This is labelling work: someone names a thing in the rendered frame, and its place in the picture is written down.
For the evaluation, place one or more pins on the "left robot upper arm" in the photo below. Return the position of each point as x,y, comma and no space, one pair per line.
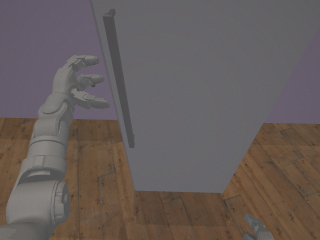
35,209

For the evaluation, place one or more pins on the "handle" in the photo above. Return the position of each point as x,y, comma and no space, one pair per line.
111,34

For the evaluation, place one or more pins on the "left robot forearm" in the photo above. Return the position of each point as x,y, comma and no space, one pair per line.
48,145

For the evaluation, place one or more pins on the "left robot hand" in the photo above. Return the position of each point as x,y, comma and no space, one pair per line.
66,82

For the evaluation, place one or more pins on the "fridge door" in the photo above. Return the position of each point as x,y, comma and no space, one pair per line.
201,77

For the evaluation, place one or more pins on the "right robot hand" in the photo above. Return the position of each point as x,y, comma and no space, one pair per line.
258,227

